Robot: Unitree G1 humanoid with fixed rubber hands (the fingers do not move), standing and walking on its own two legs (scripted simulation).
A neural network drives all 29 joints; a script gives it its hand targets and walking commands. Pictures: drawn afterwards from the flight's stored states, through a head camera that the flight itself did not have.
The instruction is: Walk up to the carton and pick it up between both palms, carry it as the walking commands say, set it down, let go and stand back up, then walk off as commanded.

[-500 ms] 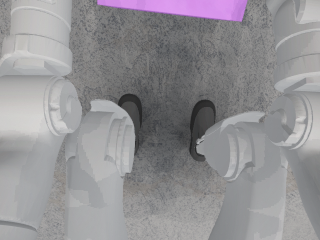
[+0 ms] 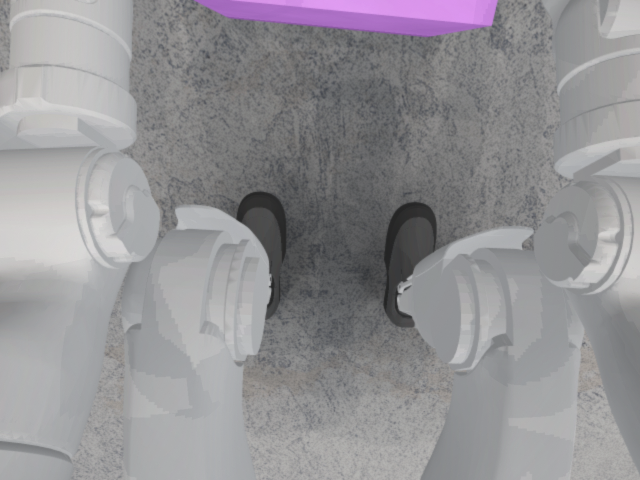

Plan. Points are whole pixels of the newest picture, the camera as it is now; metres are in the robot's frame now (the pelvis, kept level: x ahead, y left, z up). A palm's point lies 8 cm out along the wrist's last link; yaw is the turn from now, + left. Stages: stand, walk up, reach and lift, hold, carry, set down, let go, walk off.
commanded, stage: set down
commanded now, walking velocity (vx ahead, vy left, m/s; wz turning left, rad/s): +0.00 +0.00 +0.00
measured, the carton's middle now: out of the picture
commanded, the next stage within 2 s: none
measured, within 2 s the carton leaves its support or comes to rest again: neither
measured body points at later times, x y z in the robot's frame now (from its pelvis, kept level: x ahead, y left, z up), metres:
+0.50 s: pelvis +0.00 +0.00 +0.00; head +0.39 +0.05 +0.20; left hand +0.56 +0.22 -0.21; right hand +0.58 -0.13 -0.21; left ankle +0.11 +0.11 -0.34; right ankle +0.12 -0.12 -0.34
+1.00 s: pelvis -0.01 +0.00 -0.01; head +0.38 +0.05 +0.20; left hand +0.54 +0.25 -0.22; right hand +0.57 -0.15 -0.21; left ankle +0.11 +0.11 -0.34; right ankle +0.12 -0.12 -0.34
